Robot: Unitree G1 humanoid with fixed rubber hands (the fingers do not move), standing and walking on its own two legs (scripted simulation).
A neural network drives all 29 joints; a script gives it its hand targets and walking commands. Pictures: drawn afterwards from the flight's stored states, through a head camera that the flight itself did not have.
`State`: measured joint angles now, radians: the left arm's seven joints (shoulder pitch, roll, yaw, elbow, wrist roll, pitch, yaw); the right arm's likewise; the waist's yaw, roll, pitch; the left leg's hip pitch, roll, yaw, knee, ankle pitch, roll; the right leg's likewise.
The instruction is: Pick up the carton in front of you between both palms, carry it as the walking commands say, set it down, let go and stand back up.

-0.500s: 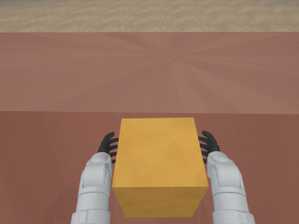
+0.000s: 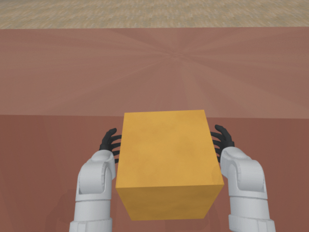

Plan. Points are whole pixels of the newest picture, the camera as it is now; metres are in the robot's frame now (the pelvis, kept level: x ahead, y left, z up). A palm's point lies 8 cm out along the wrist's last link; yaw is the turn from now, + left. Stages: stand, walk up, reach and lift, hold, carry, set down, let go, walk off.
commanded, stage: carry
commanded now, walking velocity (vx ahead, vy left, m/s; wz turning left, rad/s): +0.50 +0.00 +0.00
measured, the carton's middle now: (165, 168) +0.29 -0.01 +0.01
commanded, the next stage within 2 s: none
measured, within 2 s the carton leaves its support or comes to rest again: neither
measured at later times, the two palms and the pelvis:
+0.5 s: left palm (124, 96) +0.53 +0.13 +0.08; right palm (211, 96) +0.53 -0.17 +0.08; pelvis +0.26 -0.01 -0.02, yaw +1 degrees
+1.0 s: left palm (128, 56) +0.87 +0.16 +0.05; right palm (191, 54) +0.87 -0.14 +0.06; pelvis +0.60 +0.01 -0.03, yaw -1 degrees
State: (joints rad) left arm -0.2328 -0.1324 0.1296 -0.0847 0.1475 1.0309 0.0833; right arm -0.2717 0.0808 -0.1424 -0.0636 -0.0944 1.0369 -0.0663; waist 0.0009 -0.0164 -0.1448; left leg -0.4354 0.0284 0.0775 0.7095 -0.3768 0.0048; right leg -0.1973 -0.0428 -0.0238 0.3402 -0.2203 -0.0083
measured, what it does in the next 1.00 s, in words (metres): walks ahead: left foot, then right foot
